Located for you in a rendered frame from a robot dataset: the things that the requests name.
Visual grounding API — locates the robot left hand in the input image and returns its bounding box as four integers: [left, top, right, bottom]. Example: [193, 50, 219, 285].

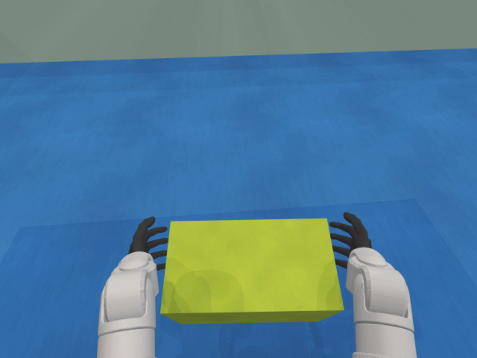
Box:
[128, 216, 168, 271]

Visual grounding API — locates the robot right forearm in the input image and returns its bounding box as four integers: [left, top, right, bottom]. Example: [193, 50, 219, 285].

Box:
[346, 248, 417, 358]

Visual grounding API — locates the robot left forearm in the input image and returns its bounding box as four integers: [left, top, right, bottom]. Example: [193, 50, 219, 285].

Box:
[97, 251, 159, 358]

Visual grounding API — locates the carton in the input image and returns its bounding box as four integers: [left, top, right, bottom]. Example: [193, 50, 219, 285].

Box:
[160, 219, 344, 324]

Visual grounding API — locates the robot right hand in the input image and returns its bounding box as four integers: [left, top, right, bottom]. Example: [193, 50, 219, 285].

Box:
[329, 212, 372, 269]

